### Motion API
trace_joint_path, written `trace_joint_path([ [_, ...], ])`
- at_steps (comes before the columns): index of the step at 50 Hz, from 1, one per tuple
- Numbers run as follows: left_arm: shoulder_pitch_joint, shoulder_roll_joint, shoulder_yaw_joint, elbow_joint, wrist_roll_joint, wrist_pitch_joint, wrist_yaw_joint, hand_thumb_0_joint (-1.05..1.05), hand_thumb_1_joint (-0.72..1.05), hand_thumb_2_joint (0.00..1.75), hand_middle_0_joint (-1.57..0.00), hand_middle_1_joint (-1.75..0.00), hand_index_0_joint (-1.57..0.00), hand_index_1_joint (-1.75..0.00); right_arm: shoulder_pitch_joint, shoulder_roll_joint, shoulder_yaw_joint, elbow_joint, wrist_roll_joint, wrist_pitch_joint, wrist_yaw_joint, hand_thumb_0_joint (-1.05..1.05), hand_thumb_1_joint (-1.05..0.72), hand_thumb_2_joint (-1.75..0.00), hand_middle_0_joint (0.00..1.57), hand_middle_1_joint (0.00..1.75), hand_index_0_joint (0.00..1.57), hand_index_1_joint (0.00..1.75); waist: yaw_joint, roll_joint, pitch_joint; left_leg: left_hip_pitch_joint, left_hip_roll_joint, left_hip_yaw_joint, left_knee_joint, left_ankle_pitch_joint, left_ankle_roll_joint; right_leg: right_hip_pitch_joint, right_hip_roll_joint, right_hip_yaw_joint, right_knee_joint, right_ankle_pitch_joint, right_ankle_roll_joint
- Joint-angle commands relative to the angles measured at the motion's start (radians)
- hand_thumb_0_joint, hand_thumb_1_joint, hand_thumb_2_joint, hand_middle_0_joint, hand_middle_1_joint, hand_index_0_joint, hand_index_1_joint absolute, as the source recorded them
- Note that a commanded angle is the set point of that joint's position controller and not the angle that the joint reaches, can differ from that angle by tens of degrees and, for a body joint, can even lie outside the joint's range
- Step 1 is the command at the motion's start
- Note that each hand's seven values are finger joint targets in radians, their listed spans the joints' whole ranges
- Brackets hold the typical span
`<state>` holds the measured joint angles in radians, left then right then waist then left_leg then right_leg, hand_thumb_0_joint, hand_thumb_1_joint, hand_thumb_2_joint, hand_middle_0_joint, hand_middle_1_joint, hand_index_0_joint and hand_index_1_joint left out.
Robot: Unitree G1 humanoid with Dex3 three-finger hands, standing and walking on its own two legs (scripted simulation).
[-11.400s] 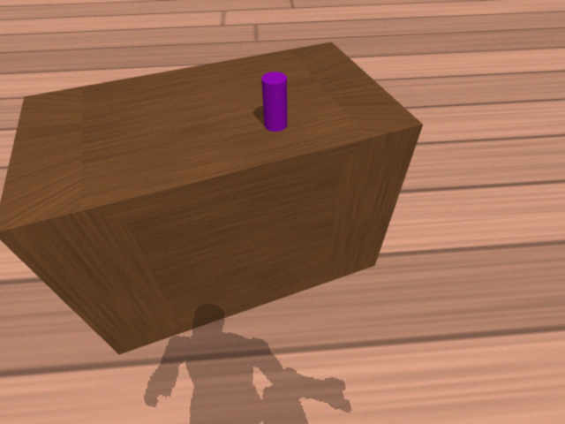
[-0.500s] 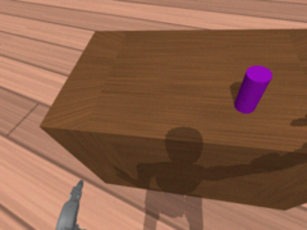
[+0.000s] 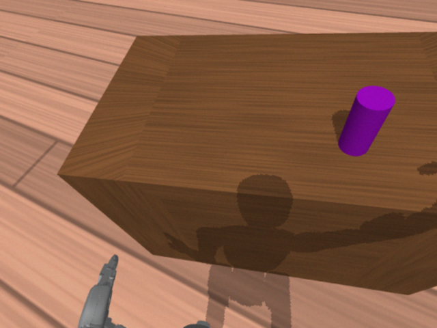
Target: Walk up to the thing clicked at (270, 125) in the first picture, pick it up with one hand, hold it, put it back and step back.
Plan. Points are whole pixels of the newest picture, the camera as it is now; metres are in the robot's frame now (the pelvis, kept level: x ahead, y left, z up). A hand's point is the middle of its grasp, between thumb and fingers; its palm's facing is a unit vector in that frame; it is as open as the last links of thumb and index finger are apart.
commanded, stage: go down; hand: right
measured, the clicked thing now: (363, 123) +0.53 -0.20 +0.03
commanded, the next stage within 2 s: approach in 0.12 s
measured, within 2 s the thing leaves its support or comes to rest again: neither
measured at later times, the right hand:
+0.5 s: hand out of the picture +0.44 -0.36 +0.12, palm faces +0.17 +0.99 +0.01, open 17.6 cm
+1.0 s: hand (382, 126) +0.51 -0.23 +0.04, palm faces +0.16 +0.99 +0.04, open 17.7 cm
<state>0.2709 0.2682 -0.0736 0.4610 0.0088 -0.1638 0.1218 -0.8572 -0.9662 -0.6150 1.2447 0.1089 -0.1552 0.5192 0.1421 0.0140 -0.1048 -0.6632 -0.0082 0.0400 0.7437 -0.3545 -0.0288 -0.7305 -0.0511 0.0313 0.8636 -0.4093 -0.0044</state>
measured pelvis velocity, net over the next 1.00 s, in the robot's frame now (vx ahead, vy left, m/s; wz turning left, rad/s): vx -0.01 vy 0.00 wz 0.04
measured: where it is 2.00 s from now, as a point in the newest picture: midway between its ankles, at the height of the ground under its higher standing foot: outside the picture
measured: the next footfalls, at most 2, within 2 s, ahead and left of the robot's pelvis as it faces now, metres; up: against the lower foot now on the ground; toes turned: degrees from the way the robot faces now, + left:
none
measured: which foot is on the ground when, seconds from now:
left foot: down 0.00-1.00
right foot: down 0.00-1.00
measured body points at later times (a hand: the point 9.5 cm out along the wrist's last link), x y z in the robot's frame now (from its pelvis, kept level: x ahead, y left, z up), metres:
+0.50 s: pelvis +0.00 +0.00 +0.00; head +0.09 -0.04 +0.44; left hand +0.16 +0.25 -0.06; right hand +0.43 -0.41 +0.12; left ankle +0.00 +0.15 -0.70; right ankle +0.00 -0.11 -0.70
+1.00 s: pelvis -0.01 +0.00 -0.04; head +0.11 -0.05 +0.39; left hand +0.12 +0.27 -0.05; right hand +0.50 -0.28 +0.04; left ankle +0.00 +0.15 -0.70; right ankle +0.00 -0.11 -0.70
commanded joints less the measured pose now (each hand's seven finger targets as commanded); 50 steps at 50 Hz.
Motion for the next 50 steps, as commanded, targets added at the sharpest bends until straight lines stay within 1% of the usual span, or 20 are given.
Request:
trace_joint_path([
  [1, -0.028, 0.193, 0.096, -0.17, -0.002, -0.059, 0.027, 0.0, -0.56, 0.06, -0.05, -0.05, -0.04, -0.06, -0.328, -0.374, -0.035, -0.172, 0.04, -0.056, 0.013, 0.0, 0.58, -0.05, 0.05, 0.05, 0.05, 0.05, -0.014, -0.241, -0.43, 0.102, -0.025, 0.006, -0.055, 0.269, 0.049, 0.363, 0.011, 0.023, -0.103, 0.424, 0.005],
  [6, 0.039, 0.175, 0.089, -0.132, -0.001, -0.053, 0.023, 0.0, -0.56, 0.06, -0.05, -0.05, -0.05, -0.06, -0.299, -0.353, -0.03, -0.195, 0.046, -0.056, 0.016, 0.0, 0.56, -0.05, 0.05, 0.05, 0.05, 0.05, -0.02, -0.243, -0.406, 0.088, -0.03, 0.012, -0.047, 0.291, 0.048, 0.375, 0.008, 0.026, -0.094, 0.506, 0.01],
  [9, 0.035, 0.18, 0.097, -0.121, 0.0, -0.053, 0.025, 0.0, -0.56, 0.06, -0.05, -0.05, -0.04, -0.06, -0.31, -0.355, -0.038, -0.211, 0.048, -0.055, 0.014, 0.0, 0.58, -0.05, 0.05, 0.05, 0.05, 0.05, -0.018, -0.222, -0.372, 0.086, -0.027, 0.008, -0.053, 0.281, 0.047, 0.336, 0.012, 0.02, -0.103, 0.434, 0.003],
  [10, 0.005, 0.159, 0.08, -0.137, -0.003, -0.057, 0.021, 0.0, -0.56, 0.06, -0.05, -0.05, -0.04, -0.06, -0.309, -0.311, -0.005, -0.207, 0.053, -0.056, 0.016, 0.0, 0.59, -0.05, 0.05, 0.05, 0.05, 0.05, -0.016, -0.243, -0.327, 0.071, -0.027, 0.01, -0.057, 0.246, 0.049, 0.325, 0.011, 0.021, -0.115, 0.402, 0.004],
  [13, -0.012, 0.158, 0.075, -0.169, -0.008, -0.06, 0.023, 0.0, -0.57, 0.06, -0.06, -0.05, -0.05, -0.06, -0.344, -0.342, -0.027, -0.291, 0.054, -0.064, 0.005, 0.0, 0.57, -0.05, 0.04, 0.05, 0.05, 0.05, -0.037, -0.255, -0.4, 0.105, -0.022, 0.006, -0.056, 0.251, 0.051, 0.354, 0.015, 0.019, -0.116, 0.399, 0.003],
  [18, -0.025, 0.184, 0.105, -0.145, -0.001, -0.067, 0.024, 0.0, -0.56, 0.05, -0.06, -0.05, -0.05, -0.06, -0.291, -0.23, 0.03, -0.207, 0.065, -0.055, 0.005, 0.0, 0.55, -0.05, 0.04, 0.04, 0.05, 0.04, -0.003, -0.238, -0.358, 0.054, -0.025, 0.006, -0.053, 0.25, 0.047, 0.357, 0.009, 0.022, -0.11, 0.408, 0.004],
  [22, -0.023, 0.14, 0.065, -0.145, 0.004, -0.075, 0.016, 0.0, -0.57, 0.06, -0.06, -0.05, -0.05, -0.07, -0.321, -0.107, 0.095, -0.202, 0.071, -0.082, -0.004, 0.0, 0.53, -0.05, 0.04, 0.05, 0.05, 0.05, 0.017, -0.193, -0.371, 0.02, -0.026, 0.006, -0.023, 0.285, 0.042, 0.341, 0.006, 0.026, -0.066, 0.47, 0.001],
  [24, -0.009, 0.152, 0.076, -0.141, 0.008, -0.075, 0.01, 0.0, -0.57, 0.06, -0.06, -0.05, -0.05, -0.06, -0.275, -0.071, 0.089, -0.13, 0.081, -0.101, -0.014, 0.0, 0.54, -0.06, 0.04, 0.05, 0.05, 0.05, 0.031, -0.152, -0.342, -0.024, -0.028, 0.01, -0.002, 0.274, 0.04, 0.31, 0.0, 0.035, -0.046, 0.492, 0.004],
  [26, -0.003, 0.165, 0.094, -0.206, 0.013, -0.074, 0.005, 0.0, -0.57, 0.06, -0.06, -0.05, -0.05, -0.06, -0.342, -0.096, 0.07, -0.214, 0.072, -0.134, -0.032, 0.0, 0.55, -0.06, 0.04, 0.05, 0.05, 0.05, 0.037, -0.18, -0.453, -0.008, -0.025, 0.001, 0.024, 0.317, 0.038, 0.349, 0.002, 0.032, -0.021, 0.533, 0.003],
  [27, 0.037, 0.137, 0.076, -0.189, 0.016, -0.069, -0.002, 0.0, -0.56, 0.06, -0.06, -0.05, -0.05, -0.06, -0.317, -0.051, 0.099, -0.173, 0.067, -0.143, -0.038, 0.0, 0.54, -0.05, 0.05, 0.05, 0.05, 0.05, 0.04, -0.195, -0.41, -0.04, -0.026, 0.003, 0.029, 0.304, 0.038, 0.336, 0.003, 0.027, -0.013, 0.537, 0.004],
  [31, 0.07, 0.146, 0.11, -0.239, 0.03, -0.054, -0.028, 0.0, -0.54, 0.04, -0.06, -0.06, -0.06, -0.06, -0.386, -0.119, 0.031, -0.291, 0.05, -0.207, -0.103, 0.0, 0.53, -0.06, 0.04, 0.05, 0.05, 0.05, 0.036, -0.255, -0.497, -0.057, -0.02, -0.012, 0.078, 0.313, 0.037, 0.305, 0.014, 0.015, 0.038, 0.499, 0.003],
  [32, 0.062, 0.181, 0.152, -0.269, 0.034, -0.05, -0.027, 0.0, -0.54, 0.05, -0.06, -0.06, -0.06, -0.06, -0.395, -0.127, 0.015, -0.298, 0.044, -0.217, -0.123, 0.0, 0.54, -0.06, 0.04, 0.05, 0.04, 0.05, 0.049, -0.235, -0.502, -0.058, -0.021, -0.011, 0.088, 0.314, 0.038, 0.283, 0.015, 0.017, 0.045, 0.475, 0.003],
  [34, 0.058, 0.176, 0.165, -0.268, 0.041, -0.041, -0.039, 0.0, -0.54, 0.04, -0.06, -0.06, -0.06, -0.06, -0.386, -0.078, 0.03, -0.27, 0.034, -0.237, -0.161, 0.0, 0.54, -0.07, 0.03, 0.05, 0.04, 0.05, 0.045, -0.257, -0.451, -0.111, -0.021, -0.012, 0.114, 0.259, 0.042, 0.229, 0.013, 0.016, 0.059, 0.408, 0.007],
  [37, -0.014, 0.201, 0.197, -0.399, 0.049, -0.034, -0.047, 0.0, -0.57, 0.05, -0.06, -0.06, -0.06, -0.06, -0.457, -0.099, 0.007, -0.338, 0.002, -0.277, -0.226, 0.0, 0.57, -0.03, 0.04, 0.04, 0.04, 0.04, 0.054, -0.29, -0.607, -0.114, -0.031, -0.002, 0.144, 0.257, 0.047, 0.286, 0.0, 0.031, 0.087, 0.459, 0.015],
  [41, 0.044, 0.122, 0.138, -0.389, 0.056, -0.004, -0.075, 0.0, -0.56, 0.05, -0.06, -0.06, -0.06, -0.06, -0.486, 0.017, 0.056, -0.278, -0.03, -0.286, -0.296, 0.0, 0.59, -0.03, 0.04, 0.04, 0.04, 0.04, 0.059, -0.315, -0.618, -0.123, -0.039, 0.001, 0.165, 0.266, 0.046, 0.25, 0.001, 0.029, 0.121, 0.475, 0.015],
  [44, -0.011, 0.171, 0.173, -0.501, 0.056, 0.008, -0.078, 0.0, -0.55, 0.05, -0.05, -0.06, -0.06, -0.06, -0.539, -0.09, 0.018, -0.389, -0.073, -0.289, -0.341, 0.0, 0.6, -0.03, 0.04, 0.05, 0.04, 0.05, 0.033, -0.351, -0.753, -0.046, -0.036, 0.001, 0.179, 0.316, 0.045, 0.287, 0.0, 0.021, 0.13, 0.495, 0.019],
  [45, 0.022, 0.128, 0.147, -0.477, 0.055, 0.015, -0.086, 0.0, -0.54, 0.04, -0.05, -0.06, -0.06, -0.06, -0.559, -0.033, 0.062, -0.369, -0.079, -0.286, -0.35, 0.0, 0.6, -0.04, 0.03, 0.05, 0.03, 0.05, 0.031, -0.368, -0.716, -0.051, -0.038, -0.002, 0.178, 0.3, 0.047, 0.268, 0.002, 0.014, 0.128, 0.472, 0.021],
  [47, 0.125, 0.116, 0.145, -0.395, 0.051, 0.04, -0.101, 0.0, -0.54, 0.04, -0.05, -0.06, -0.06, -0.06, -0.347, 0.086, 0.078, -0.127, -0.076, -0.254, -0.367, 0.0, 0.6, -0.04, 0.03, 0.05, 0.03, 0.05, 0.055, -0.263, -0.477, -0.094, -0.044, 0.012, 0.16, 0.251, 0.045, 0.128, 0.003, 0.018, 0.1, 0.379, 0.016],
  [48, 0.099, 0.116, 0.147, -0.435, 0.047, 0.043, -0.106, 0.0, -0.54, 0.04, -0.05, -0.06, -0.06, -0.06, -0.328, 0.099, 0.079, -0.098, -0.079, -0.25, -0.374, 0.0, 0.58, -0.04, 0.04, 0.05, 0.03, 0.05, 0.067, -0.22, -0.462, -0.076, -0.043, 0.007, 0.158, 0.27, 0.04, 0.09, 0.004, 0.015, 0.102, 0.357, 0.01],
  [50, 0.016, 0.156, 0.187, -0.534, 0.045, 0.042, -0.105, 0.0, -0.53, 0.03, -0.06, -0.06, -0.06, -0.05, -0.446, -0.006, 0.039, -0.264, -0.092, -0.261, -0.383, 0.0, 0.59, -0.04, 0.04, 0.05, 0.04, 0.05, 0.051, -0.28, -0.554, -0.09, -0.043, 0.003, 0.169, 0.251, 0.045, 0.149, -0.007, 0.016, 0.101, 0.363, 0.013],
])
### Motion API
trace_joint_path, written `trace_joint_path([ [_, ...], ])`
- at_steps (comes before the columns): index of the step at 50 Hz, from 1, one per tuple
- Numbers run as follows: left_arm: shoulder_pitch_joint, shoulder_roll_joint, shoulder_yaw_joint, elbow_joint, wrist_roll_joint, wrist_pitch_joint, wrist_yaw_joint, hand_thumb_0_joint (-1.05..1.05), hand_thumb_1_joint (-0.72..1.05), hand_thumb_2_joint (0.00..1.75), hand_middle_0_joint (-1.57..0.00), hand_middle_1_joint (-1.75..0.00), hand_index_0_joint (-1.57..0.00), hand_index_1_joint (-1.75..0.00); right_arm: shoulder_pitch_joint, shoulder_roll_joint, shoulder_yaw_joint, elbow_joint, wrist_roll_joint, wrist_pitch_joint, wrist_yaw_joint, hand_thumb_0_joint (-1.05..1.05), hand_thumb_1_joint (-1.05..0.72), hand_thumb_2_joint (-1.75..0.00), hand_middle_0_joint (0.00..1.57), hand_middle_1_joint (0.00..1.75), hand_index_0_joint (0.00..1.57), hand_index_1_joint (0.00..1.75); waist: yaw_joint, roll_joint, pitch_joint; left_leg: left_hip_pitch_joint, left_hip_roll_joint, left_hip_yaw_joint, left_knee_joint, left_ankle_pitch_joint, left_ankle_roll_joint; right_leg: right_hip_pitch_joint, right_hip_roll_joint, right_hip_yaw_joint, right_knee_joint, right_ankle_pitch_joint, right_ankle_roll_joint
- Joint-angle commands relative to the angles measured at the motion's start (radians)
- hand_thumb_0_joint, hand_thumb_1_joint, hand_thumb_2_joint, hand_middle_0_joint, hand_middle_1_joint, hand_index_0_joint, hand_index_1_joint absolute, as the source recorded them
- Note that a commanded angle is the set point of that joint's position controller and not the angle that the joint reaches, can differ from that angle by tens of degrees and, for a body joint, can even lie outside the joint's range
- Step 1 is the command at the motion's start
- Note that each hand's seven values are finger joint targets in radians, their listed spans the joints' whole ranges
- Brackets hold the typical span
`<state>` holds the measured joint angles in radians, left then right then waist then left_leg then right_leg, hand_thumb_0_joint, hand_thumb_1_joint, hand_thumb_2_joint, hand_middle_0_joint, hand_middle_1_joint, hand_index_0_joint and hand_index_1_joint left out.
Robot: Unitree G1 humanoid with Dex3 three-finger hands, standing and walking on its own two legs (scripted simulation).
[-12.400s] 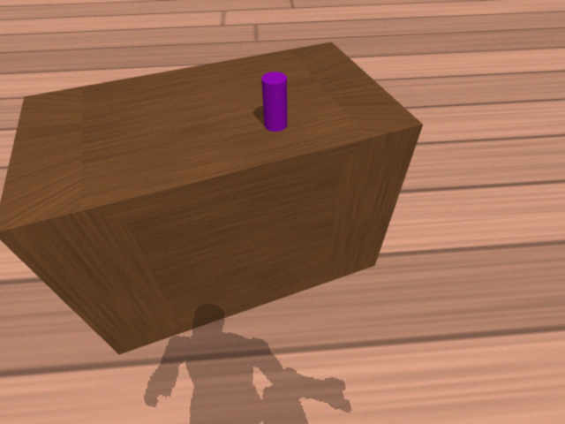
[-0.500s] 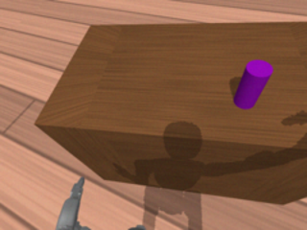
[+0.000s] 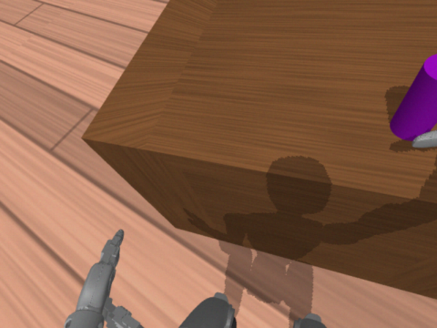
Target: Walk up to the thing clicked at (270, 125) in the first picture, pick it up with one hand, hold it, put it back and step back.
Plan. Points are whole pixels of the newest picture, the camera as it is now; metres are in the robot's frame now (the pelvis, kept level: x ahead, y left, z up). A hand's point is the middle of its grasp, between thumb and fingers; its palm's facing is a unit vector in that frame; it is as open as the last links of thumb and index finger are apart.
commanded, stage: close in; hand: right
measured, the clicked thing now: (426, 101) +0.53 -0.22 +0.07
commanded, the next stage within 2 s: rest palm in 0.20 s
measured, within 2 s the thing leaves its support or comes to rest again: leaves its support in 1.64 s
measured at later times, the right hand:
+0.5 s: hand (418, 107) +0.52 -0.21 +0.07, palm faces +0.20 +0.98 +0.01, open 17.3 cm
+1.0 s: hand (421, 98) +0.54 -0.21 +0.07, palm faces +0.20 +0.98 +0.00, open 13.3 cm
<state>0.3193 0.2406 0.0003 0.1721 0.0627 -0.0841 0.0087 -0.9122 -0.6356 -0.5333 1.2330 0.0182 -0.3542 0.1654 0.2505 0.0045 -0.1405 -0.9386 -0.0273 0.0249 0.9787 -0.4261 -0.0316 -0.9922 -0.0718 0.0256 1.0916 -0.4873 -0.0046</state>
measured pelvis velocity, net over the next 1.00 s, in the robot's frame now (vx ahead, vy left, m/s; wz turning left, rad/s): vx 0.00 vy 0.01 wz -0.01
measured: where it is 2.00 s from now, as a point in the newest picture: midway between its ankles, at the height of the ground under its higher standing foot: outside the picture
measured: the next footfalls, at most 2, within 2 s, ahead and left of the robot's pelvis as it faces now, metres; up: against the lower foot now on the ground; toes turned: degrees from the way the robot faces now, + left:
none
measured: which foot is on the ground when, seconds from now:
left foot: down 0.00-1.00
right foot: down 0.00-1.00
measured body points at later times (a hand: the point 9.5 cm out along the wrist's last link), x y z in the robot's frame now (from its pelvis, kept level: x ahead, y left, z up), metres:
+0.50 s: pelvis +0.00 +0.00 +0.00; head +0.12 -0.03 +0.43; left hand +0.15 +0.27 -0.01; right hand +0.50 -0.26 +0.07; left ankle +0.02 +0.15 -0.66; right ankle +0.01 -0.11 -0.66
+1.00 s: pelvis +0.00 +0.01 -0.01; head +0.13 -0.03 +0.42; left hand +0.15 +0.27 -0.02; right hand +0.52 -0.26 +0.07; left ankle +0.02 +0.15 -0.66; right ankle +0.01 -0.11 -0.66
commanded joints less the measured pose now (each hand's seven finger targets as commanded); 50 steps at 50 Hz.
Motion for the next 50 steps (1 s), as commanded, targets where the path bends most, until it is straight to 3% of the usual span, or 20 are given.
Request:
trace_joint_path([
  [1, -0.01, 0.169, 0.102, -0.237, 0.001, -0.037, 0.003, 0.0, -0.53, 0.03, -0.06, -0.06, -0.06, -0.05, -0.425, -0.275, -0.008, -0.25, -0.002, -0.063, -0.022, 0.0, 0.59, -0.04, 0.03, 0.05, 0.03, 0.05, -0.037, -0.274, -0.522, 0.17, -0.026, 0.018, -0.06, 0.332, 0.048, 0.424, 0.012, 0.021, -0.116, 0.455, 0.013],
  [2, 0.02, 0.175, 0.118, -0.226, -0.004, -0.033, 0.001, 0.0, -0.54, 0.04, -0.06, -0.06, -0.06, -0.06, -0.384, -0.258, -0.007, -0.202, -0.001, -0.061, -0.025, 0.0, 0.57, -0.04, 0.04, 0.05, 0.04, 0.05, -0.028, -0.219, -0.464, 0.16, -0.029, 0.023, -0.062, 0.308, 0.047, 0.386, 0.014, 0.023, -0.118, 0.412, 0.007],
  [4, 0.052, 0.121, 0.076, -0.189, -0.009, -0.032, -0.009, 0.0, -0.54, 0.04, -0.06, -0.06, -0.06, -0.06, -0.334, -0.176, 0.009, -0.15, 0.012, -0.063, -0.024, 0.0, 0.6, -0.05, 0.03, 0.05, 0.03, 0.05, -0.016, -0.169, -0.373, 0.152, -0.027, 0.02, -0.057, 0.307, 0.043, 0.303, 0.017, 0.02, -0.108, 0.376, -0.002],
  [6, -0.005, 0.162, 0.117, -0.295, -0.014, -0.04, -0.002, 0.0, -0.55, 0.04, -0.06, -0.06, -0.06, -0.06, -0.388, -0.216, -0.014, -0.217, 0.012, -0.068, -0.03, 0.0, 0.59, -0.05, 0.03, 0.05, 0.03, 0.05, -0.004, -0.135, -0.47, 0.188, -0.025, 0.017, -0.058, 0.3, 0.039, 0.321, 0.015, 0.024, -0.107, 0.344, -0.011],
  [9, 0.08, 0.151, 0.111, -0.279, -0.015, -0.028, -0.006, 0.0, -0.55, 0.04, -0.06, -0.06, -0.06, -0.06, -0.402, -0.159, 0.049, -0.212, 0.005, -0.062, -0.034, 0.0, 0.54, -0.06, 0.03, 0.05, 0.03, 0.05, 0.003, -0.159, -0.445, 0.145, -0.028, 0.022, -0.057, 0.247, 0.044, 0.352, 0.018, 0.022, -0.122, 0.305, -0.005],
  [12, 0.131, 0.166, 0.128, -0.258, -0.012, -0.027, -0.008, 0.0, -0.54, 0.04, -0.05, -0.06, -0.06, -0.06, -0.47, -0.224, 0.006, -0.339, 0.008, -0.064, -0.051, 0.0, 0.52, -0.05, 0.04, 0.05, 0.03, 0.05, -0.018, -0.277, -0.553, 0.129, -0.022, 0.015, -0.038, 0.307, 0.047, 0.455, 0.019, 0.017, -0.099, 0.426, 0.006],
  [15, 0.105, 0.163, 0.143, -0.231, -0.01, -0.02, -0.013, 0.0, -0.54, 0.04, -0.05, -0.06, -0.05, -0.06, -0.453, -0.114, 0.072, -0.293, 0.008, -0.051, -0.069, 0.0, 0.51, -0.05, 0.04, 0.05, 0.03, 0.05, -0.001, -0.267, -0.482, 0.083, -0.028, 0.027, -0.037, 0.272, 0.05, 0.449, 0.015, 0.026, -0.107, 0.43, 0.012],
  [16, 0.086, 0.155, 0.13, -0.228, -0.011, -0.022, -0.013, 0.0, -0.61, 0.09, -0.05, -0.04, -0.03, -0.07, -0.461, -0.121, 0.068, -0.315, 0.005, -0.052, -0.077, 0.0, 0.46, -0.08, 0.04, 0.05, 0.04, 0.05, -0.023, -0.269, -0.484, 0.081, -0.027, 0.024, -0.04, 0.27, 0.05, 0.451, 0.014, 0.024, -0.105, 0.434, 0.012],
  [20, -0.011, 0.173, 0.137, -0.32, -0.008, -0.028, -0.009, 0.0, -0.61, 0.1, -0.05, -0.04, -0.02, -0.07, -0.5, -0.119, 0.063, -0.362, -0.004, -0.066, -0.106, 0.0, 0.48, -0.07, 0.05, 0.05, 0.05, 0.05, -0.028, -0.25, -0.596, 0.164, -0.027, 0.022, -0.04, 0.31, 0.049, 0.46, 0.018, 0.022, -0.1, 0.434, 0.009],
  [21, 0.031, 0.152, 0.122, -0.272, -0.009, -0.018, -0.011, 0.0, -0.61, 0.1, -0.05, -0.04, -0.02, -0.07, -0.428, -0.086, 0.089, -0.283, -0.008, -0.061, -0.106, 0.0, 0.47, -0.06, 0.06, 0.05, 0.06, 0.05, -0.027, -0.234, -0.538, 0.162, -0.029, 0.027, -0.04, 0.3, 0.049, 0.435, 0.019, 0.021, -0.105, 0.433, 0.01],
  [24, 0.079, 0.155, 0.122, -0.261, -0.015, -0.003, -0.018, 0.0, -0.61, 0.1, -0.05, -0.04, -0.03, -0.06, -0.346, -0.11, 0.048, -0.255, -0.004, -0.057, -0.112, 0.0, 0.48, -0.04, 0.08, 0.04, 0.07, 0.05, -0.051, -0.215, -0.518, 0.198, -0.029, 0.029, -0.046, 0.337, 0.047, 0.418, 0.022, 0.019, -0.117, 0.478, 0.012],
  [25, 0.064, 0.162, 0.121, -0.284, -0.012, 0.002, -0.019, 0.0, -0.61, 0.09, -0.05, -0.04, -0.03, -0.06, -0.361, -0.163, 0.009, -0.295, -0.005, -0.062, -0.119, 0.0, 0.49, -0.04, 0.09, 0.05, 0.08, 0.05, -0.062, -0.221, -0.557, 0.22, -0.027, 0.021, -0.047, 0.355, 0.044, 0.422, 0.025, 0.013, -0.113, 0.476, 0.01],
  [28, 0.107, 0.108, 0.087, -0.245, -0.01, 0.006, -0.029, 0.0, -0.56, 0.06, -0.05, -0.05, -0.05, -0.06, -0.327, -0.032, 0.072, -0.255, 0.009, -0.067, -0.1, 0.0, 0.51, -0.02, 0.26, 0.13, 0.25, 0.13, -0.025, -0.165, -0.447, 0.185, -0.028, 0.021, -0.045, 0.34, 0.042, 0.361, 0.024, 0.01, -0.113, 0.429, 0.004],
  [30, 0.087, 0.128, 0.099, -0.264, -0.012, 0.002, -0.025, 0.0, -0.56, 0.06, -0.05, -0.05, -0.05, -0.06, -0.383, -0.136, 0.022, -0.313, 0.003, -0.078, -0.105, 0.0, 0.51, -0.06, 0.37, 0.19, 0.36, 0.19, -0.038, -0.168, -0.48, 0.231, -0.021, 0.005, -0.045, 0.366, 0.036, 0.34, 0.033, -0.001, -0.104, 0.407, -0.003],
  [32, 0.063, 0.173, 0.15, -0.289, -0.011, -0.002, -0.017, 0.0, -0.55, 0.05, -0.05, -0.05, -0.05, -0.06, -0.429, -0.155, 0.014, -0.327, 0.0, -0.087, -0.108, 0.0, 0.52, -0.08, 0.44, 0.24, 0.43, 0.24, -0.007, -0.131, -0.47, 0.241, -0.017, -0.006, -0.049, 0.367, 0.029, 0.299, 0.035, -0.002, -0.092, 0.361, -0.013],
  [36, 0.063, 0.198, 0.177, -0.313, -0.017, -0.003, -0.01, 0.0, -0.56, 0.06, -0.05, -0.05, -0.04, -0.05, -0.466, -0.162, 0.022, -0.276, -0.012, -0.087, -0.114, 0.0, 0.46, -0.16, 0.57, 0.36, 0.56, 0.36, 0.029, -0.118, -0.464, 0.233, -0.015, -0.013, -0.069, 0.335, 0.025, 0.298, 0.035, 0.0, -0.09, 0.313, -0.023],
  [43, 0.055, 0.109, 0.066, -0.259, -0.007, -0.007, -0.024, 0.0, -0.56, 0.06, -0.04, -0.05, -0.04, -0.05, -0.553, -0.144, 0.074, -0.212, -0.032, -0.067, -0.093, 0.0, 0.41, -0.18, 0.76, 0.44, 0.74, 0.44, -0.001, -0.264, -0.508, 0.126, -0.021, 0.004, -0.037, 0.305, 0.042, 0.39, 0.029, 0.012, -0.087, 0.391, 0.004],
  [47, 0.063, 0.163, 0.114, -0.284, 0.003, -0.003, -0.023, 0.0, -0.55, 0.06, -0.05, -0.06, -0.05, -0.05, -0.505, -0.161, 0.052, -0.171, -0.031, -0.055, -0.097, 0.0, 0.39, -0.27, 0.86, 0.55, 0.86, 0.55, 0.008, -0.274, -0.54, 0.109, -0.028, 0.019, -0.028, 0.302, 0.044, 0.43, 0.021, 0.024, -0.087, 0.439, 0.013],
  [49, 0.07, 0.17, 0.122, -0.312, 0.001, 0.003, -0.026, 0.0, -0.54, 0.05, -0.04, -0.06, -0.05, -0.05, -0.465, -0.195, 0.018, -0.235, -0.027, -0.057, -0.102, 0.0, 0.34, -0.35, 0.92, 0.63, 0.92, 0.63, -0.021, -0.287, -0.618, 0.177, -0.027, 0.021, -0.024, 0.367, 0.042, 0.457, 0.023, 0.018, -0.078, 0.514, 0.012],
  [50, 0.082, 0.157, 0.116, -0.309, -0.001, 0.009, -0.028, 0.0, -0.54, 0.05, -0.05, -0.06, -0.05, -0.05, -0.431, -0.127, 0.06, -0.213, -0.022, -0.05, -0.1, 0.0, 0.33, -0.38, 0.92, 0.66, 0.93, 0.66, -0.01, -0.252, -0.588, 0.169, -0.033, 0.03, -0.023, 0.365, 0.044, 0.451, 0.021, 0.024, -0.082, 0.535, 0.014],
])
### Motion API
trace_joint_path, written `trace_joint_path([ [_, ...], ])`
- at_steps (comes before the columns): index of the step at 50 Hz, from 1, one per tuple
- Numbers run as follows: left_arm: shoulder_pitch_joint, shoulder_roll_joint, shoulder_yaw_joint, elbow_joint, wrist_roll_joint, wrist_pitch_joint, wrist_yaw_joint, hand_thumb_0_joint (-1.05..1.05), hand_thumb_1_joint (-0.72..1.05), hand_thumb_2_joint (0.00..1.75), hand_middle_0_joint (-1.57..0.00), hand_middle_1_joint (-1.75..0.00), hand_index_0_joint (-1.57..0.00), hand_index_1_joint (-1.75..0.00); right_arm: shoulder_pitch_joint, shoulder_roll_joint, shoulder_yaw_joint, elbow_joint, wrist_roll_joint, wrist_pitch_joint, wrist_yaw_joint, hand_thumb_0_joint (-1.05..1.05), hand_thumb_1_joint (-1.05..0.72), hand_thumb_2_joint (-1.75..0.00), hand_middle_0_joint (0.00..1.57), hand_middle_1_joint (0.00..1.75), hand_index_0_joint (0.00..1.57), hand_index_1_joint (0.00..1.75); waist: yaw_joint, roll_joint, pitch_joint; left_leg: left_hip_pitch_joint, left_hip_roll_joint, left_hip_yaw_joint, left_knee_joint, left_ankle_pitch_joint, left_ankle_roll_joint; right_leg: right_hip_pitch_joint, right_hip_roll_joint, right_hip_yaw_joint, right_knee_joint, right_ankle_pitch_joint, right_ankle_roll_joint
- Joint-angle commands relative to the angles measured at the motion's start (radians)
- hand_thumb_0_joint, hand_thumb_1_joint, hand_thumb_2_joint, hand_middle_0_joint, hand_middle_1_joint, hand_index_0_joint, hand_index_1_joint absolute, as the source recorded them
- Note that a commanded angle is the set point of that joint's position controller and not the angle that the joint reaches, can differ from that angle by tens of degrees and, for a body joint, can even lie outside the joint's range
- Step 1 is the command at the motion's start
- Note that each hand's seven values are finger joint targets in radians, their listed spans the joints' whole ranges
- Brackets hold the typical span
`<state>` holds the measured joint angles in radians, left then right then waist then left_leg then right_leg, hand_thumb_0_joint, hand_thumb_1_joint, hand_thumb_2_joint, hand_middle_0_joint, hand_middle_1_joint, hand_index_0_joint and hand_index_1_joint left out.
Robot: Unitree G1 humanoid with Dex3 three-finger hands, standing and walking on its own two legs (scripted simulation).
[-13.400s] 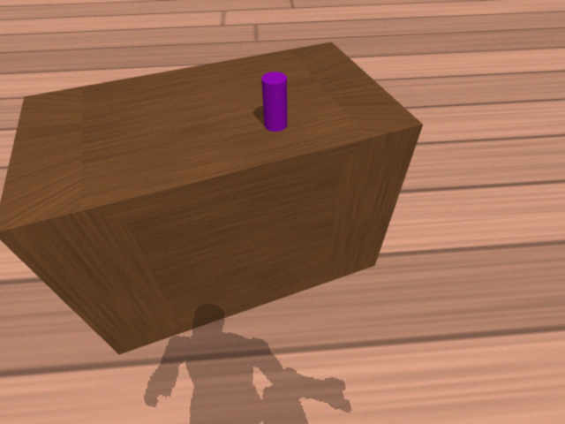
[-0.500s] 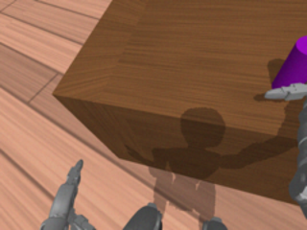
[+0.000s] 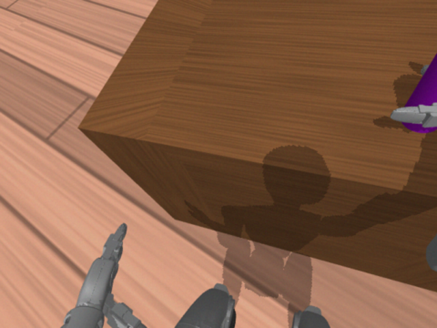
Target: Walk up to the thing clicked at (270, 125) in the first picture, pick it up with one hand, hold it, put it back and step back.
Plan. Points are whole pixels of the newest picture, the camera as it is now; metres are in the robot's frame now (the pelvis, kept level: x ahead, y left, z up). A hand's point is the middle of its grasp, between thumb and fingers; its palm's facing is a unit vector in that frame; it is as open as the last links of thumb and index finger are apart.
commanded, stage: close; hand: right
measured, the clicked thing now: out of the picture +0.54 -0.22 +0.08
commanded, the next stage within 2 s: settle in 0.20 s
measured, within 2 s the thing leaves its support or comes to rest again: leaves its support in 0.64 s
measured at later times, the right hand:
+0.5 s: hand out of the picture +0.53 -0.21 +0.08, palm faces +0.20 +0.98 -0.02, open 8.5 cm
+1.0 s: hand out of the picture +0.54 -0.23 +0.12, palm faces +0.22 +0.97 -0.03, open 8.7 cm
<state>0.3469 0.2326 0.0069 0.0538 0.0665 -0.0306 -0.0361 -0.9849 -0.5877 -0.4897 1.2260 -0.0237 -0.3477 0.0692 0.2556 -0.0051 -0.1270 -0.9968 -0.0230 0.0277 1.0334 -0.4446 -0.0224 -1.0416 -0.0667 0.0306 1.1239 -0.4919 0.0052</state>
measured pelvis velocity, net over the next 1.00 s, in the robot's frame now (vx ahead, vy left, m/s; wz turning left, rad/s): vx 0.02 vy -0.01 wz -0.01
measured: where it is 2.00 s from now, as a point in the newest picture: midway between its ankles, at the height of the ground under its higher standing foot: outside the picture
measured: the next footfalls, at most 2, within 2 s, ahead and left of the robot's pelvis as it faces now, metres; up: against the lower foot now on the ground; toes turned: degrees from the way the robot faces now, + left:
none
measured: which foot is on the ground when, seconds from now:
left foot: down 0.00-1.00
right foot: down 0.00-1.00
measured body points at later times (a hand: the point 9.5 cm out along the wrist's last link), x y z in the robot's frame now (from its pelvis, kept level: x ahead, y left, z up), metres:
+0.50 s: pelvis +0.00 +0.00 +0.00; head +0.12 -0.04 +0.44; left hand +0.14 +0.25 -0.01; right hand +0.51 -0.27 +0.09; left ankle +0.02 +0.14 -0.65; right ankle +0.01 -0.12 -0.65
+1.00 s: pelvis +0.02 -0.01 +0.03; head +0.13 -0.04 +0.46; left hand +0.17 +0.26 +0.00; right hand +0.52 -0.28 +0.12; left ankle +0.02 +0.14 -0.65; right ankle +0.01 -0.12 -0.65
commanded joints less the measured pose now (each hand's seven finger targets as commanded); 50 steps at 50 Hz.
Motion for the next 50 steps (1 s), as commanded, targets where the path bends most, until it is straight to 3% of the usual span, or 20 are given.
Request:
trace_joint_path([
  [1, 0.067, 0.171, 0.117, -0.182, -0.009, -0.04, 0.015, 0.0, -0.54, 0.05, -0.05, -0.06, -0.05, -0.05, -0.336, -0.167, 0.011, -0.208, 0.029, -0.053, -0.004, 0.0, 0.28, -0.42, 0.96, 0.69, 0.96, 0.69, -0.021, -0.231, -0.576, 0.224, -0.038, 0.027, -0.081, 0.387, 0.034, 0.489, 0.016, 0.018, -0.118, 0.544, 0.004],
  [4, 0.009, 0.214, 0.164, -0.256, -0.02, -0.038, 0.025, 0.0, -0.55, 0.06, -0.04, -0.05, -0.04, -0.05, -0.385, -0.241, -0.041, -0.34, 0.041, -0.059, -0.018, 0.0, 0.2, -0.5, 1.04, 0.78, 1.04, 0.78, -0.025, -0.185, -0.669, 0.326, -0.033, 0.022, -0.091, 0.452, 0.027, 0.495, 0.019, 0.011, -0.124, 0.536, -0.005],
  [5, 0.042, 0.215, 0.177, -0.202, -0.021, -0.033, 0.026, 0.0, -0.56, 0.06, -0.04, -0.05, -0.04, -0.05, -0.374, -0.195, -0.016, -0.314, 0.048, -0.054, -0.021, 0.0, 0.18, -0.52, 1.05, 0.8, 1.05, 0.8, -0.008, -0.179, -0.601, 0.313, -0.033, 0.021, -0.096, 0.449, 0.027, 0.463, 0.02, 0.008, -0.127, 0.511, -0.008],
  [7, 0.031, 0.19, 0.154, -0.163, -0.025, -0.032, 0.026, 0.0, -0.55, 0.06, -0.05, -0.05, -0.04, -0.05, -0.331, -0.13, 0.014, -0.188, 0.041, -0.048, -0.03, 0.0, 0.08, -0.6, 1.11, 0.87, 1.11, 0.87, 0.008, -0.114, -0.438, 0.259, -0.038, 0.022, -0.117, 0.378, 0.025, 0.384, 0.023, 0.011, -0.146, 0.423, -0.015],
  [12, 0.0, 0.115, 0.07, -0.125, -0.012, -0.051, 0.022, 0.0, -0.54, 0.05, -0.05, -0.05, -0.05, -0.05, -0.38, -0.142, 0.02, -0.12, 0.008, -0.093, -0.029, 0.0, -0.11, -0.77, 1.22, 1.02, 1.22, 1.02, 0.007, -0.154, -0.372, 0.162, -0.033, 0.006, -0.103, 0.279, 0.033, 0.346, 0.016, 0.008, -0.144, 0.323, -0.016],
  [15, 0.074, 0.135, 0.081, -0.146, -0.004, -0.044, 0.013, 0.0, -0.52, 0.03, -0.05, -0.05, -0.05, -0.05, -0.366, -0.25, -0.035, -0.182, 0.001, -0.104, -0.018, 0.0, -0.2, -0.94, 1.26, 1.15, 1.27, 1.15, -0.022, -0.233, -0.505, 0.192, -0.032, 0.008, -0.084, 0.327, 0.034, 0.451, 0.018, 0.01, -0.135, 0.439, -0.003],
  [17, 0.101, 0.149, 0.099, -0.166, 0.0, -0.038, 0.007, 0.0, -0.55, 0.05, -0.06, -0.06, -0.06, -0.06, -0.377, -0.209, -0.004, -0.206, 0.009, -0.086, -0.008, 0.0, -0.29, -1.1, 1.2, 1.24, 1.22, 1.24, -0.002, -0.257, -0.543, 0.211, -0.03, 0.006, -0.087, 0.353, 0.033, 0.481, 0.024, 0.005, -0.13, 0.461, -0.004],
  [19, 0.118, 0.153, 0.11, -0.128, 0.0, -0.031, 0.004, 0.0, -0.55, 0.05, -0.06, -0.06, -0.06, -0.06, -0.349, -0.166, 0.021, -0.184, 0.013, -0.068, -0.007, 0.0, -0.37, -1.21, 1.23, 1.31, 1.26, 1.31, 0.002, -0.23, -0.474, 0.173, -0.032, 0.013, -0.093, 0.308, 0.034, 0.45, 0.023, 0.008, -0.139, 0.416, -0.001],
  [22, 0.033, 0.211, 0.165, -0.193, -0.011, -0.029, 0.018, 0.0, -0.56, 0.06, -0.06, -0.06, -0.06, -0.06, -0.403, -0.244, -0.013, -0.282, 0.019, -0.054, -0.026, 0.0, -0.43, -1.34, 1.3, 1.42, 1.33, 1.42, -0.023, -0.204, -0.551, 0.23, -0.031, 0.014, -0.116, 0.271, 0.034, 0.459, 0.024, 0.007, -0.159, 0.338, -0.008],
  [24, -0.011, 0.203, 0.157, -0.207, -0.014, -0.037, 0.025, 0.0, -0.56, 0.06, -0.06, -0.06, -0.05, -0.06, -0.51, -0.233, -0.009, -0.412, 0.034, -0.054, -0.033, 0.0, -0.41, -1.36, 1.31, 1.45, 1.33, 1.45, -0.036, -0.263, -0.611, 0.269, -0.028, 0.012, -0.12, 0.295, 0.035, 0.487, 0.026, 0.004, -0.166, 0.348, -0.006],
  [26, -0.027, 0.176, 0.127, -0.16, -0.027, -0.038, 0.03, 0.0, -0.56, 0.07, -0.06, -0.06, -0.05, -0.06, -0.445, -0.207, 0.0, -0.31, 0.036, -0.038, -0.042, 0.0, -0.41, -1.34, 1.29, 1.43, 1.32, 1.43, -0.046, -0.183, -0.509, 0.274, -0.031, 0.018, -0.146, 0.26, 0.035, 0.43, 0.026, 0.007, -0.184, 0.3, -0.012],
  [29, -0.128, 0.218, 0.142, -0.22, -0.026, -0.049, 0.05, 0.0, -0.57, 0.07, -0.05, -0.05, -0.04, -0.06, -0.607, -0.305, -0.026, -0.472, 0.038, -0.07, -0.056, 0.0, -0.29, -1.26, 1.29, 1.38, 1.31, 1.38, -0.049, -0.199, -0.683, 0.384, -0.027, 0.007, -0.149, 0.333, 0.031, 0.507, 0.024, 0.005, -0.183, 0.367, -0.013],
  [32, 0.004, 0.137, 0.055, -0.069, -0.028, -0.038, 0.044, 0.0, -0.56, 0.07, -0.05, -0.05, -0.04, -0.06, -0.431, -0.147, 0.058, -0.205, 0.042, -0.04, -0.043, 0.0, -0.22, -1.25, 1.3, 1.39, 1.34, 1.39, -0.028, -0.143, -0.495, 0.36, -0.036, 0.011, -0.182, 0.347, 0.03, 0.464, 0.037, -0.003, -0.204, 0.373, -0.017],
  [35, -0.011, 0.135, 0.043, -0.093, -0.022, -0.046, 0.047, 0.0, -0.56, 0.07, -0.06, -0.05, -0.05, -0.06, -0.622, -0.321, -0.007, -0.425, 0.03, -0.074, -0.05, 0.0, -0.22, -1.2, 1.29, 1.35, 1.33, 1.35, -0.048, -0.269, -0.643, 0.366, -0.029, -0.003, -0.174, 0.418, 0.03, 0.604, 0.033, -0.01, -0.199, 0.489, -0.008],
  [38, 0.117, 0.134, 0.069, 0.083, -0.015, -0.035, 0.034, 0.0, -0.55, 0.06, -0.06, -0.06, -0.05, -0.06, -0.509, -0.202, 0.049, -0.297, 0.044, -0.056, -0.041, 0.0, -0.22, -1.24, 1.29, 1.37, 1.32, 1.37, -0.023, -0.288, -0.454, 0.262, -0.033, 0.006, -0.184, 0.384, 0.034, 0.597, 0.034, -0.005, -0.214, 0.534, 0.001],
  [41, -0.038, 0.182, 0.107, -0.058, -0.02, -0.057, 0.039, 0.0, -0.55, 0.06, -0.06, -0.06, -0.05, -0.06, -0.63, -0.277, 0.025, -0.468, 0.048, -0.071, -0.051, 0.0, -0.25, -1.25, 1.29, 1.37, 1.32, 1.37, -0.035, -0.318, -0.601, 0.284, -0.033, 0.01, -0.183, 0.4, 0.038, 0.716, 0.018, 0.007, -0.208, 0.645, 0.008],
  [42, 0.001, 0.219, 0.154, -0.02, -0.016, -0.05, 0.044, 0.0, -0.56, 0.07, -0.06, -0.06, -0.05, -0.06, -0.585, -0.256, 0.025, -0.411, 0.051, -0.06, -0.053, 0.0, -0.26, -1.26, 1.29, 1.38, 1.32, 1.38, -0.029, -0.298, -0.569, 0.284, -0.034, 0.015, -0.189, 0.404, 0.039, 0.711, 0.021, 0.007, -0.21, 0.647, 0.009],
  [44, 0.006, 0.211, 0.148, 0.007, -0.025, -0.054, 0.039, 0.0, -0.56, 0.07, -0.05, -0.06, -0.05, -0.06, -0.47, -0.129, 0.073, -0.291, 0.066, -0.031, -0.035, 0.0, -0.26, -1.28, 1.28, 1.39, 1.32, 1.39, -0.01, -0.224, -0.534, 0.312, -0.036, 0.021, -0.201, 0.444, 0.034, 0.681, 0.023, 0.011, -0.215, 0.663, 0.002],
  [47, -0.108, 0.217, 0.135, -0.113, -0.033, -0.068, 0.049, 0.0, -0.57, 0.08, -0.05, -0.05, -0.04, -0.06, -0.638, -0.22, 0.054, -0.473, 0.064, -0.043, -0.027, 0.0, -0.33, -1.32, 1.32, 1.43, 1.36, 1.44, -0.029, -0.247, -0.719, 0.397, -0.031, 0.016, -0.198, 0.512, 0.034, 0.762, 0.017, 0.012, -0.218, 0.729, 0.007],
  [50, -0.008, 0.152, 0.079, 0.021, -0.042, -0.053, 0.038, 0.0, -0.57, 0.08, -0.05, -0.05, -0.04, -0.06, -0.416, -0.112, 0.065, -0.185, 0.072, -0.007, -0.009, 0.0, -0.31, -1.35, 1.33, 1.46, 1.37, 1.46, -0.03, -0.121, -0.477, 0.387, -0.031, 0.023, -0.23, 0.484, 0.031, 0.615, 0.03, 0.01, -0.256, 0.63, -0.001],
])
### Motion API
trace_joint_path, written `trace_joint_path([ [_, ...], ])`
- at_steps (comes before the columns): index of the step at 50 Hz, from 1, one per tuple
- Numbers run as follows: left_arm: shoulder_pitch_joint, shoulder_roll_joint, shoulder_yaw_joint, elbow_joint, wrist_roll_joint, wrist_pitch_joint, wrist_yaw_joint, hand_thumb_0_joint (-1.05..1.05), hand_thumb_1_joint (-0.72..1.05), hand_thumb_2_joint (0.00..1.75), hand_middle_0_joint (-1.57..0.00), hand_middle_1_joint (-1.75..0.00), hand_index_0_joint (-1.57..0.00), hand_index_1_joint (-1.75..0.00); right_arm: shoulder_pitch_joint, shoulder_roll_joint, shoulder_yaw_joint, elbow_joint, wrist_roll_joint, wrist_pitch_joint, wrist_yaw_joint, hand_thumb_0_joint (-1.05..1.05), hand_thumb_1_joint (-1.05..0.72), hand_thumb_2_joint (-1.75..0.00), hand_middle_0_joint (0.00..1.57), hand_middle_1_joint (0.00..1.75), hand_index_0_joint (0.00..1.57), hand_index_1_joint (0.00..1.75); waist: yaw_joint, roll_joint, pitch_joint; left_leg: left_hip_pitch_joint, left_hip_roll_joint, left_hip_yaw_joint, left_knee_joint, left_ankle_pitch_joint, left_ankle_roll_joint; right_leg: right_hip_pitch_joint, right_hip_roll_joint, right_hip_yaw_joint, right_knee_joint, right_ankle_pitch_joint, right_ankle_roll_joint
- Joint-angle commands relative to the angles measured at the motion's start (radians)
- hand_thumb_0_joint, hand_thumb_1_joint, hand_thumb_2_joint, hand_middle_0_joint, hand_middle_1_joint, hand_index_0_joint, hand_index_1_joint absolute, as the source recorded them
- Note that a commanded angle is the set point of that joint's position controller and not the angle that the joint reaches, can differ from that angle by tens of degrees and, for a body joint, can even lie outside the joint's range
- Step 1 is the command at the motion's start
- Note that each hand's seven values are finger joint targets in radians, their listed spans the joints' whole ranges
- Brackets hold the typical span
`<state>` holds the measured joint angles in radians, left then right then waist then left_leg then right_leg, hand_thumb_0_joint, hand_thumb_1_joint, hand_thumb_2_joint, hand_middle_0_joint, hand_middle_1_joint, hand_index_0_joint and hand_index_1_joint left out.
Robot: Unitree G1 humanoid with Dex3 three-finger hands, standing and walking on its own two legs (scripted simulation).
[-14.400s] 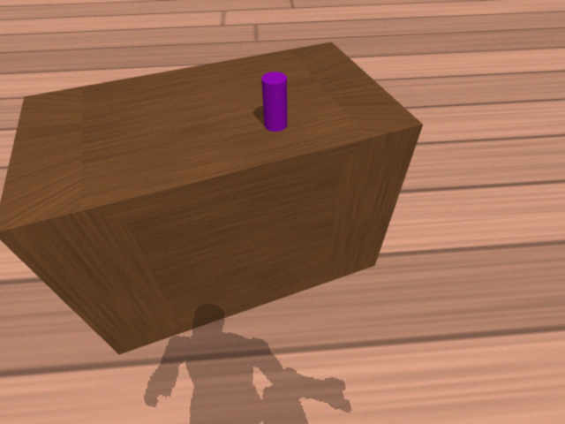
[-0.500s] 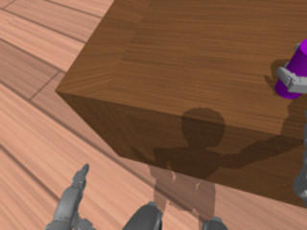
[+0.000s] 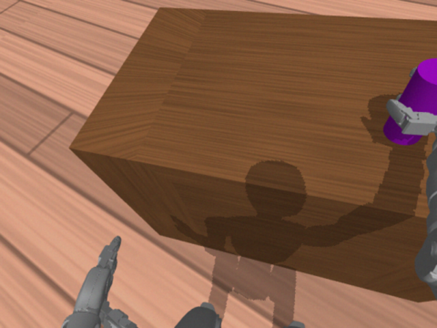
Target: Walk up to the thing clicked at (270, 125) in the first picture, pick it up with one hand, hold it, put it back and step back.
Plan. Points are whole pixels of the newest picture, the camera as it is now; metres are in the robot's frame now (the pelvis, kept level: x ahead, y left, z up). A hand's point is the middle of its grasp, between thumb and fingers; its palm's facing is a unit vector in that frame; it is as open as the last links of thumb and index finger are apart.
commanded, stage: settle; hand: right
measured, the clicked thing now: (419, 105) +0.52 -0.22 +0.09
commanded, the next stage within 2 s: lift in 0.26 s
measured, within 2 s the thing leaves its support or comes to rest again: neither
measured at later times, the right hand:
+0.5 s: hand (413, 98) +0.51 -0.20 +0.11, palm faces +0.20 +0.98 -0.01, open 8.8 cm
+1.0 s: hand (435, 102) +0.43 -0.18 +0.18, palm faces +0.19 +0.98 -0.02, open 8.7 cm
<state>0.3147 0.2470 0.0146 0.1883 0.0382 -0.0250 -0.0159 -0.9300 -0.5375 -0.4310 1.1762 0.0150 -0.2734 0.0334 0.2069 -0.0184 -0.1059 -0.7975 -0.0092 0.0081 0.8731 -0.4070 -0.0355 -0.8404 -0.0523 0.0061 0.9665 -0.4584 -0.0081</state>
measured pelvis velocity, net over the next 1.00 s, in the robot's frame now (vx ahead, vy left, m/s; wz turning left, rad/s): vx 0.00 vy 0.01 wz -0.02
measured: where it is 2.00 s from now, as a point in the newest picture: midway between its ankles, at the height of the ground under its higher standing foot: outside the picture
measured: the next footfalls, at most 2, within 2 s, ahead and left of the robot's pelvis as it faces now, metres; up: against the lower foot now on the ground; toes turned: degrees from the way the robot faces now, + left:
none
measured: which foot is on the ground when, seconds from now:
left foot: down 0.00-1.00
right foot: down 0.00-1.00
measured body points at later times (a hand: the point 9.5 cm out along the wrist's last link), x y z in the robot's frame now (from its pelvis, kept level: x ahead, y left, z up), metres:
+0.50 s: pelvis +0.00 +0.01 +0.01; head +0.09 -0.02 +0.45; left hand +0.14 +0.27 -0.03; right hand +0.49 -0.25 +0.12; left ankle +0.00 +0.15 -0.68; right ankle -0.01 -0.11 -0.68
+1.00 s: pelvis +0.00 +0.01 +0.03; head +0.02 +0.01 +0.48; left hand +0.16 +0.26 -0.03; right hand +0.42 -0.23 +0.18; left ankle +0.00 +0.15 -0.68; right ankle -0.01 -0.11 -0.68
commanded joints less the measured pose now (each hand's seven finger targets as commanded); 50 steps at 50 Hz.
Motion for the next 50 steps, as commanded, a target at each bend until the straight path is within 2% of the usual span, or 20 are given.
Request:
trace_joint_path([
  [1, -0.012, 0.138, 0.065, -0.135, -0.011, -0.065, 0.02, 0.0, -0.58, 0.08, -0.05, -0.05, -0.04, -0.06, -0.566, -0.227, -0.021, -0.234, 0.03, -0.1, 0.02, 0.0, -0.34, -1.36, 1.36, 1.48, 1.4, 1.49, 0.008, -0.15, -0.554, 0.211, -0.037, 0.03, -0.066, 0.477, 0.042, 0.431, 0.018, 0.026, -0.097, 0.606, 0.011],
  [3, 0.01, 0.144, 0.069, -0.139, -0.003, -0.069, 0.019, 0.0, -0.56, 0.07, -0.05, -0.05, -0.04, -0.06, -0.65, -0.314, -0.053, -0.339, 0.018, -0.112, 0.019, 0.0, -0.3, -1.36, 1.35, 1.48, 1.39, 1.48, -0.011, -0.203, -0.639, 0.225, -0.038, 0.025, -0.063, 0.488, 0.042, 0.493, 0.02, 0.019, -0.09, 0.636, 0.012],
  [6, 0.028, 0.117, 0.051, -0.113, -0.006, -0.07, 0.011, 0.0, -0.56, 0.06, -0.05, -0.05, -0.05, -0.06, -0.584, -0.231, -0.009, -0.276, 0.022, -0.11, 0.024, 0.0, -0.35, -1.38, 1.32, 1.48, 1.36, 1.48, 0.003, -0.207, -0.549, 0.198, -0.038, 0.026, -0.074, 0.459, 0.042, 0.483, 0.023, 0.014, -0.103, 0.608, 0.016],
  [8, 0.047, 0.156, 0.095, -0.086, -0.002, -0.071, 0.016, 0.0, -0.56, 0.06, -0.05, -0.05, -0.04, -0.06, -0.623, -0.306, -0.045, -0.367, 0.019, -0.123, 0.01, 0.0, -0.37, -1.38, 1.31, 1.47, 1.35, 1.48, -0.008, -0.263, -0.605, 0.181, -0.036, 0.02, -0.069, 0.476, 0.043, 0.54, 0.016, 0.013, -0.09, 0.681, 0.02],
  [11, 0.035, 0.181, 0.12, -0.095, -0.004, -0.071, 0.015, 0.0, -0.55, 0.06, -0.05, -0.05, -0.04, -0.06, -0.597, -0.255, -0.026, -0.343, 0.031, -0.102, 0.004, 0.0, -0.37, -1.43, 1.32, 1.52, 1.37, 1.52, -0.001, -0.221, -0.561, 0.207, -0.036, 0.021, -0.084, 0.48, 0.043, 0.507, 0.021, 0.012, -0.107, 0.644, 0.016],
  [12, 0.005, 0.146, 0.085, -0.106, -0.004, -0.075, 0.012, 0.0, -0.56, 0.06, -0.05, -0.05, -0.04, -0.06, -0.645, -0.232, 0.0, -0.384, 0.03, -0.106, 0.002, 0.0, -0.38, -1.44, 1.33, 1.53, 1.37, 1.53, -0.002, -0.227, -0.575, 0.216, -0.034, 0.016, -0.085, 0.485, 0.043, 0.505, 0.022, 0.009, -0.104, 0.631, 0.013],
  [15, -0.041, 0.193, 0.125, -0.166, -0.01, -0.084, 0.026, 0.0, -0.56, 0.07, -0.05, -0.05, -0.04, -0.06, -0.625, -0.262, -0.031, -0.355, 0.029, -0.097, -0.008, 0.0, -0.36, -1.45, 1.35, 1.55, 1.39, 1.55, -0.004, -0.143, -0.63, 0.285, -0.035, 0.02, -0.087, 0.507, 0.041, 0.489, 0.024, 0.01, -0.113, 0.582, 0.009],
  [17, -0.018, 0.177, 0.102, -0.146, -0.01, -0.081, 0.023, 0.0, -0.57, 0.07, -0.05, -0.05, -0.03, -0.06, -0.543, -0.213, -0.019, -0.263, 0.032, -0.083, -0.003, 0.0, -0.34, -1.45, 1.35, 1.55, 1.39, 1.55, -0.005, -0.124, -0.567, 0.291, -0.036, 0.025, -0.1, 0.479, 0.042, 0.447, 0.028, 0.01, -0.137, 0.544, 0.009],
  [20, -0.018, 0.134, 0.063, -0.118, -0.012, -0.085, 0.025, 0.0, -0.55, 0.06, -0.05, -0.05, -0.05, -0.06, -0.632, -0.259, -0.027, -0.361, 0.026, -0.092, -0.004, 0.0, -0.22, -1.37, 1.33, 1.49, 1.37, 1.49, -0.04, -0.186, -0.605, 0.28, -0.031, 0.019, -0.105, 0.451, 0.043, 0.489, 0.025, 0.005, -0.143, 0.54, 0.011],
  [21, 0.007, 0.134, 0.079, -0.089, -0.01, -0.086, 0.027, 0.0, -0.55, 0.06, -0.05, -0.05, -0.05, -0.05, -0.629, -0.228, 0.0, -0.353, 0.026, -0.09, 0.0, 0.0, -0.21, -1.36, 1.32, 1.49, 1.37, 1.49, -0.023, -0.184, -0.586, 0.261, -0.034, 0.019, -0.11, 0.446, 0.043, 0.492, 0.025, 0.005, -0.143, 0.532, 0.011],
  [23, 0.006, 0.123, 0.056, -0.072, -0.011, -0.09, 0.022, 0.0, -0.55, 0.06, -0.05, -0.05, -0.05, -0.06, -0.499, -0.192, -0.002, -0.253, 0.032, -0.075, 0.01, 0.0, -0.2, -1.36, 1.32, 1.48, 1.36, 1.48, -0.034, -0.145, -0.517, 0.271, -0.032, 0.021, -0.116, 0.45, 0.041, 0.447, 0.03, 0.003, -0.156, 0.516, 0.01],
  [25, -0.011, 0.143, 0.073, -0.082, -0.01, -0.094, 0.028, 0.0, -0.55, 0.06, -0.05, -0.05, -0.05, -0.05, -0.586, -0.264, -0.029, -0.383, 0.034, -0.086, 0.007, 0.0, -0.23, -1.36, 1.32, 1.48, 1.36, 1.48, -0.051, -0.182, -0.579, 0.295, -0.029, 0.016, -0.117, 0.461, 0.04, 0.482, 0.028, 0.0, -0.159, 0.532, 0.013],
  [29, -0.002, 0.13, 0.074, -0.081, -0.014, -0.1, 0.03, 0.0, -0.55, 0.06, -0.05, -0.06, -0.05, -0.06, -0.509, -0.158, 0.015, -0.372, 0.054, -0.056, 0.008, 0.0, -0.24, -1.36, 1.32, 1.48, 1.36, 1.48, -0.049, -0.158, -0.532, 0.301, -0.034, 0.029, -0.14, 0.441, 0.04, 0.509, 0.03, 0.001, -0.185, 0.532, 0.015],
  [31, -0.039, 0.159, 0.098, -0.111, -0.019, -0.105, 0.038, 0.0, -0.55, 0.06, -0.05, -0.05, -0.04, -0.06, -0.517, -0.22, -0.024, -0.452, 0.057, -0.054, -0.003, 0.0, -0.25, -1.35, 1.32, 1.47, 1.36, 1.47, -0.069, -0.135, -0.565, 0.338, -0.03, 0.026, -0.149, 0.46, 0.038, 0.522, 0.031, -0.005, -0.196, 0.531, 0.012],
  [33, -0.014, 0.139, 0.098, -0.076, -0.022, -0.107, 0.044, 0.0, -0.55, 0.06, -0.05, -0.05, -0.05, -0.05, -0.583, -0.166, 0.037, -0.562, 0.065, -0.047, -0.009, 0.0, -0.25, -1.35, 1.32, 1.47, 1.36, 1.47, -0.068, -0.176, -0.569, 0.321, -0.03, 0.022, -0.154, 0.433, 0.042, 0.559, 0.028, -0.005, -0.204, 0.524, 0.012],
  [36, 0.024, 0.127, 0.088, -0.007, -0.029, -0.108, 0.049, 0.0, -0.55, 0.06, -0.05, -0.05, -0.04, -0.06, -0.411, -0.081, 0.062, -0.486, 0.083, -0.008, -0.012, 0.0, -0.26, -1.35, 1.32, 1.47, 1.36, 1.47, -0.082, -0.106, -0.44, 0.328, -0.032, 0.034, -0.188, 0.395, 0.04, 0.522, 0.028, -0.003, -0.245, 0.472, 0.011],
  [38, -0.053, 0.125, 0.094, -0.066, -0.032, -0.115, 0.054, 0.0, -0.55, 0.06, -0.04, -0.05, -0.04, -0.05, -0.487, -0.117, 0.057, -0.647, 0.084, -0.011, -0.017, 0.0, -0.27, -1.37, 1.35, 1.49, 1.39, 1.49, -0.106, -0.14, -0.551, 0.371, -0.028, 0.03, -0.182, 0.427, 0.042, 0.588, 0.025, -0.004, -0.247, 0.53, 0.015],
  [44, -0.023, 0.084, 0.07, 0.04, -0.043, -0.11, 0.063, 0.0, -0.55, 0.06, -0.04, -0.05, -0.04, -0.05, -0.324, -0.022, 0.101, -0.729, 0.114, 0.061, -0.023, 0.0, -0.28, -1.33, 1.33, 1.46, 1.37, 1.46, -0.148, -0.111, -0.447, 0.417, -0.022, 0.039, -0.212, 0.429, 0.043, 0.609, 0.024, -0.007, -0.292, 0.56, 0.021],
  [46, -0.051, 0.137, 0.119, 0.004, -0.049, -0.111, 0.076, 0.0, -0.54, 0.05, -0.04, -0.05, -0.04, -0.05, -0.301, -0.033, 0.091, -0.769, 0.122, 0.091, -0.032, 0.0, -0.29, -1.34, 1.34, 1.47, 1.38, 1.47, -0.143, -0.072, -0.441, 0.424, -0.023, 0.041, -0.228, 0.418, 0.038, 0.633, 0.022, -0.007, -0.308, 0.533, 0.016],
  [50, -0.006, 0.093, 0.09, 0.044, -0.059, -0.102, 0.085, 0.0, -0.54, 0.05, -0.04, -0.05, -0.04, -0.05, -0.243, -0.005, 0.114, -0.868, 0.136, 0.155, -0.042, 0.0, -0.29, -1.33, 1.34, 1.47, 1.38, 1.47, -0.155, -0.041, -0.351, 0.473, -0.004, 0.028, -0.264, 0.418, 0.03, 0.597, 0.041, -0.031, -0.338, 0.443, 0.001],
])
